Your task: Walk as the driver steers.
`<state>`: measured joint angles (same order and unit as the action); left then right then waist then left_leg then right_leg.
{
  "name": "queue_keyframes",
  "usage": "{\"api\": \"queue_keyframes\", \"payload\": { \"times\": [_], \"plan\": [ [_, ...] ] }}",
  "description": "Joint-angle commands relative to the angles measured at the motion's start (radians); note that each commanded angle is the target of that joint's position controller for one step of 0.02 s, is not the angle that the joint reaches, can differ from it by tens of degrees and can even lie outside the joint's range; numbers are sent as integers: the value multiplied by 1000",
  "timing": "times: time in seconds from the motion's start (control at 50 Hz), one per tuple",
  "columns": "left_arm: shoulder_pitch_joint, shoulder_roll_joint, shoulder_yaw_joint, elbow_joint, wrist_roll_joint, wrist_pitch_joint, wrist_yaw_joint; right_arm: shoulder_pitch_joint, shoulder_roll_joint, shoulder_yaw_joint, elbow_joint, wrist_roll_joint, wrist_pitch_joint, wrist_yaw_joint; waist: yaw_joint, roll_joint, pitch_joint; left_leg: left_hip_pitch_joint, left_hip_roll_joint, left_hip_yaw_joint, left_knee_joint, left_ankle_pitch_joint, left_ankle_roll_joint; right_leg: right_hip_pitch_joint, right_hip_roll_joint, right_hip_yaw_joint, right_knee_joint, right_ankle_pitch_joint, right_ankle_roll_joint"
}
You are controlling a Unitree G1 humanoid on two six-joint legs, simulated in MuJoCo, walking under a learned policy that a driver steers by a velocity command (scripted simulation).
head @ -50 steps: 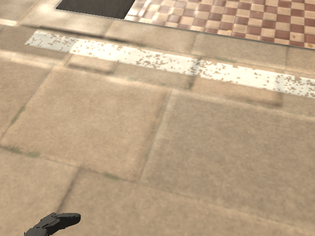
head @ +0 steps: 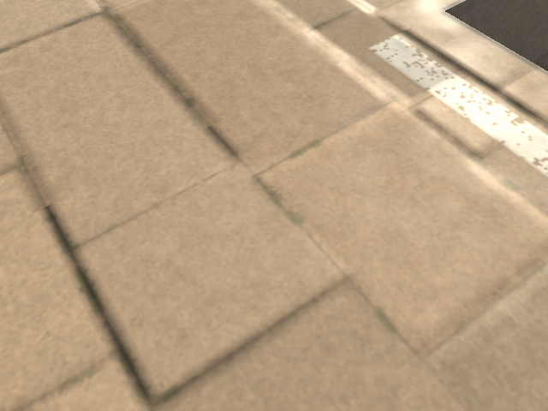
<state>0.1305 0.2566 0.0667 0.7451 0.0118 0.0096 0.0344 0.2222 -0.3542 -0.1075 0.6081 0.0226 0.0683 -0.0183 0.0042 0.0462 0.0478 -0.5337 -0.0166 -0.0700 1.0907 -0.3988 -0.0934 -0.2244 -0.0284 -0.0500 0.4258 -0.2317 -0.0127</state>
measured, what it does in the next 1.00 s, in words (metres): steps on the spot, turning left: left foot, then right foot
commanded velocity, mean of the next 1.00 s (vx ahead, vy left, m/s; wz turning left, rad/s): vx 0.00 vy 0.00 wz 0.60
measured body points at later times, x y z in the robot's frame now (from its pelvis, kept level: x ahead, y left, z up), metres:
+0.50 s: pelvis -0.01 +0.06 +0.00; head +0.03 +0.09 +0.45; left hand +0.07 +0.38 -0.11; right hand +0.23 -0.17 -0.07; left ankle -0.01 +0.15 -0.74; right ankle +0.06 -0.10 -0.69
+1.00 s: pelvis +0.00 +0.03 +0.00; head +0.04 +0.05 +0.45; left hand -0.04 +0.35 -0.10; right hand +0.29 -0.11 -0.10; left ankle -0.08 +0.15 -0.69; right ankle +0.06 -0.07 -0.74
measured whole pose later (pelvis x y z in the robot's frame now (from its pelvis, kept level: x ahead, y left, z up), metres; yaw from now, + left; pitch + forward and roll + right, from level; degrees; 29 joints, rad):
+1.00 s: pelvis +0.00 +0.03 +0.00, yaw +35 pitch +1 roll +0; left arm 0.14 0.28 0.06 0.70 0.01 0.02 0.03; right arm 0.20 -0.32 -0.08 0.59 0.02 0.07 0.00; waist 0.01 0.02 0.08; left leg -0.44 0.03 -0.02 0.89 -0.42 -0.10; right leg -0.21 -0.06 -0.09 0.43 -0.24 0.00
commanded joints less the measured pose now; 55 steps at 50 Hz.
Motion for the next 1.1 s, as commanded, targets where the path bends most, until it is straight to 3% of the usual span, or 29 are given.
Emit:
{"api": "queue_keyframes", "payload": {
  "times": [0.02, 0.12, 0.16, 0.18, 0.2, 0.22, 0.24, 0.26, 0.3, 0.32, 0.36, 0.44, 0.54, 0.62, 0.66, 0.68, 0.7, 0.72, 0.74, 0.76, 0.78, 0.8, 0.84, 0.9, 0.96, 1.02, 1.06, 1.08, 1.1],
  "plan": [
    [-9, 196, 50, -61, -1, 1, 6, -88, -33, 4, -120, -4, -18, 9, 44, -217, -107, -59, 49, 43, -132, -1, -11, 197, -251, 140, -103, 391, -217],
    [-19, 240, 64, -59, -25, 1, -16, -60, -51, 0, -126, -2, -11, 27, 30, -237, -112, 120, 46, 116, -367, 29, 37, 143, -285, 86, -72, 395, -193],
    [-38, 239, 63, -55, -46, -2, -20, -7, -48, -8, -111, -2, -7, 33, -13, -220, -115, 231, 23, 145, -555, 150, 84, 115, -276, 50, 2, 352, -145],
    [-8, 209, 56, -40, -49, -6, -22, 33, -65, -19, -95, -5, -7, 28, -27, -179, -126, 340, 1, 136, -653, 238, 118, 59, -246, 8, 83, 280, -93],
    [40, 158, 43, -30, -24, -8, -27, 76, -136, -42, -92, -4, -11, 16, -25, 1, -149, 516, 100, -30, -705, 518, 170, -107, -170, -81, 288, 77, -6],
    [19, 94, 15, -81, 35, -10, -30, 71, -244, -54, -129, -16, -20, 3, 6, 303, -146, 623, 364, -399, -670, 918, 330, -411, -28, -98, 594, -454, 86],
    [-75, 151, 32, -106, 11, -15, -19, 107, -207, -44, -128, -51, -47, 19, -88, 211, -232, 544, 424, -468, -717, 820, 467, -444, 10, 72, 761, -478, 88],
    [-98, 180, 42, -108, -16, -11, -13, 69, -178, -32, -116, -51, -67, 24, -65, 134, -175, 508, 361, -378, -735, 702, 428, -461, -11, 103, 810, -397, 75],
    [-71, 187, 50, -80, -9, -3, -1, -28, -123, -14, -114, -16, -71, 13, -18, 72, -122, 447, 263, -277, -736, 556, 326, -454, -35, 121, 753, -238, 65],
    [-53, 187, 51, -76, -2, -1, -1, -59, -119, -7, -118, -12, -67, 6, 1, 78, -120, 404, 238, -251, -739, 579, 316, -413, -21, 114, 750, -185, 72],
    [-25, 168, 47, -66, -6, -3, -7, -67, -112, -1, -122, -22, -63, -4, 14, 85, -146, 389, 212, -235, -745, 575, 317, -365, 4, 107, 725, -120, 84],
    [-60, 139, 34, -78, -9, -5, -7, -44, -124, -6, -111, -18, -57, -14, -9, 91, -136, 410, 194, -278, -738, 463, 320, -348, 27, 121, 516, -98, 100],
    [-76, 141, 33, -89, -15, -18, -21, -53, -142, -14, -112, -19, -45, -7, -24, 110, -118, 348, 182, -378, -720, 361, 326, -248, 59, 137, 344, -139, 89],
    [-49, 146, 37, -95, -22, -35, -36, -78, -139, -14, -115, -8, -35, 0, -15, 124, -137, 368, 164, -460, -675, 445, 311, -163, 77, 140, 195, -137, 65],
    [13, 147, 43, -78, -18, -43, -41, -110, -128, -11, -119, 6, -28, -5, 29, 110, -148, 332, 117, -451, -626, 429, 263, -27, 70, 120, -20, 30, 39],
    [43, 188, 54, -74, -7, -43, -37, -86, -98, -3, -118, 5, -28, -8, 24, 49, -170, 248, 71, -405, -556, 283, 211, 95, -35, 189, -67, 128, 0],
    [13, 272, 68, -87, 9, -33, -29, -23, -45, 11, -121, -5, -31, -6, -39, -217, -162, 75, -75, -217, -350, -63, 139, 185, -246, 406, -92, 312, -114],
    [24, 255, 65, -87, 31, -34, -31, -33, -120, -13, -124, -8, -40, -10, -12, -313, -127, -41, -118, -112, -124, -274, 84, 124, -379, 569, -127, 395, -271],
    [-15, 207, 49, -107, 22, -37, -26, -10, -179, -36, -103, -11, -41, -9, -25, -221, -109, -51, -55, -114, 32, -215, 55, 96, -375, 506, -119, 374, -281],
    [-56, 168, 38, -114, 11, -33, -18, -3, -176, -42, -79, -5, -35, -8, -38, -180, -91, -53, -41, -99, 85, -149, 38, 80, -304, 405, -106, 326, -233],
    [-77, 151, 33, -121, -2, -29, -12, 8, -147, -38, -63, -5, -24, -11, -39, -168, -74, -70, -36, -87, 125, -96, 19, 86, -249, 328, -98, 284, -196],
    [-75, 147, 28, -122, -9, -26, -5, 7, -121, -31, -61, -3, -17, -9, -27, -170, -61, -93, -30, -74, 154, -57, 4, 96, -233, 284, -96, 310, -193],
    [-41, 155, 28, -116, -1, -15, 4, -29, -79, -16, -76, 7, -16, -3, -2, -186, -59, -96, -16, -15, 98, -15, -13, 120, -202, 203, -106, 342, -199],
    [14, 185, 39, -105, 4, -2, 9, -91, -52, 0, -107, 3, -19, 3, 43, -209, -92, -92, 26, 19, -49, -20, -26, 215, -238, 176, -100, 389, -221],
    [-4, 224, 54, -106, -5, 6, -2, -96, -36, 12, -117, -5, -20, 15, 45, -221, -111, 31, 52, 67, -207, -24, -10, 178, -259, 122, -96, 416, -219],
    [-7, 241, 60, -99, -21, 5, -14, -71, -54, 6, -115, -1, -13, 25, 35, -235, -114, 125, 44, 108, -343, 6, 18, 153, -279, 93, -74, 418, -205],
    [-21, 245, 62, -94, -41, 2, -18, -31, -56, -1, -106, 0, -8, 32, 1, -224, -115, 211, 31, 130, -503, 100, 60, 135, -281, 68, -19, 386, -168],
    [-21, 230, 58, -87, -50, -1, -19, 10, -60, -8, -90, -1, -7, 32, -24, -204, -121, 300, 10, 142, -618, 190, 92, 94, -262, 35, 42, 332, -126],
    [42, 188, 45, -61, -43, -5, -24, 47, -95, -21, -80, -5, -9, 22, -29, -107, -135, 450, 21, 76, -709, 335, 130, -13, -214, -25, 161, 212, -55]
  ]
}}
Next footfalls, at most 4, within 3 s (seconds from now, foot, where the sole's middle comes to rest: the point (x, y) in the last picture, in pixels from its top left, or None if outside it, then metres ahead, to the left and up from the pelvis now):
0.20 left None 0.03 0.16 -0.78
0.68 right None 0.10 -0.05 -0.78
1.10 left None -0.05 0.17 -0.78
1.50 right None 0.10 -0.01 -0.78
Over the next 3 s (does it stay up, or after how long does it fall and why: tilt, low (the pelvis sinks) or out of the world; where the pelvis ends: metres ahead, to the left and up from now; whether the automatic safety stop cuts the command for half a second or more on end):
stays up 0.38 0.09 -0.01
